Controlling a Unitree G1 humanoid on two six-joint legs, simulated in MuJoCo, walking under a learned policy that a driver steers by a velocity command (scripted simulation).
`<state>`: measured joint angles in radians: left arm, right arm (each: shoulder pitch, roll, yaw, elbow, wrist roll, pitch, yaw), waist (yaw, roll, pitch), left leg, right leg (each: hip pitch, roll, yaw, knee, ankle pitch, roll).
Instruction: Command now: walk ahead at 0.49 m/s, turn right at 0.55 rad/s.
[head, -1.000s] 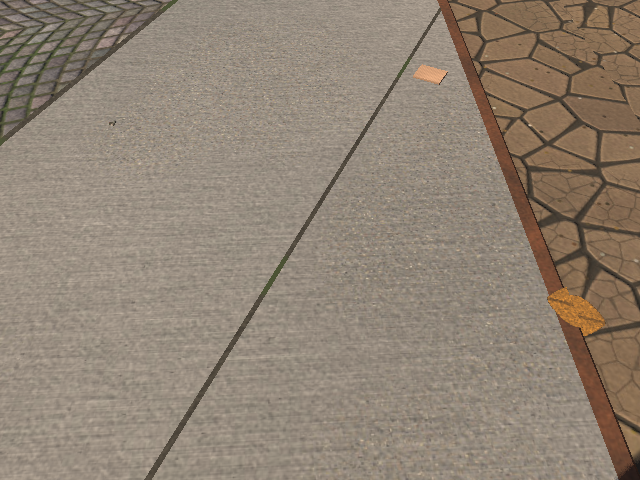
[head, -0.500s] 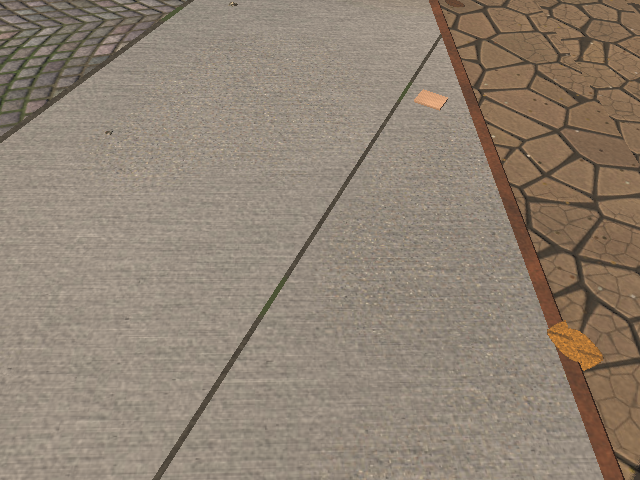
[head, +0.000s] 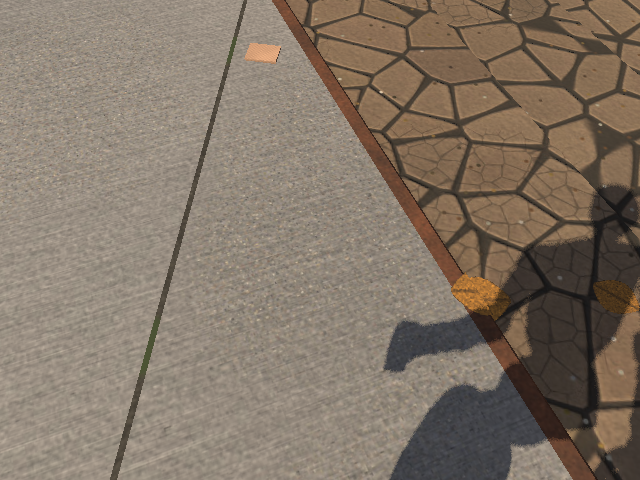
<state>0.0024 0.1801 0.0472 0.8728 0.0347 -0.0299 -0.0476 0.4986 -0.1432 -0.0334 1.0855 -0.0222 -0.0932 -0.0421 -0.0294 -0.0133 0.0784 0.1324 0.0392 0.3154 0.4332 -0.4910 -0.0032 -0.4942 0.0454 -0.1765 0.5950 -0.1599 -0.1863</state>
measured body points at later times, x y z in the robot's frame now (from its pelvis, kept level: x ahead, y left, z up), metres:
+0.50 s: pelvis +0.29 -0.01 +0.01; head +0.33 -0.03 +0.46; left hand +0.31 +0.27 -0.11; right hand +0.47 -0.28 -0.08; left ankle +0.49 +0.07 -0.69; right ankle +0.12 -0.04 -0.72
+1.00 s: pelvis +0.54 -0.09 +0.02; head +0.57 -0.11 +0.47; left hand +0.84 -0.03 -0.07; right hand +0.37 -0.29 -0.11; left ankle +0.50 +0.05 -0.72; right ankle +0.60 -0.27 -0.68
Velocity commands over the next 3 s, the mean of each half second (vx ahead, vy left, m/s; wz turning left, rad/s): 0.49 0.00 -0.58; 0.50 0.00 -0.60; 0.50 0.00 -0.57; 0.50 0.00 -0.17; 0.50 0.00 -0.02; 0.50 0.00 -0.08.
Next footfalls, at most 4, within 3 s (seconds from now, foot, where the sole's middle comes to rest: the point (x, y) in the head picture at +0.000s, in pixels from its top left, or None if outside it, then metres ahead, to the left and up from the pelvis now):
0.02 right None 0.16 -0.04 -0.75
0.56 left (304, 426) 0.53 0.04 -0.75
1.10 right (453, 368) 0.65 -0.29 -0.75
1.70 left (482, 243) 1.02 -0.43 -0.79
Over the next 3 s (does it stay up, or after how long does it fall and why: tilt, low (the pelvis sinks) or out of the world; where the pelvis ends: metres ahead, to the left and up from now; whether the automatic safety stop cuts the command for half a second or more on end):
stays up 1.33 -0.90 -0.05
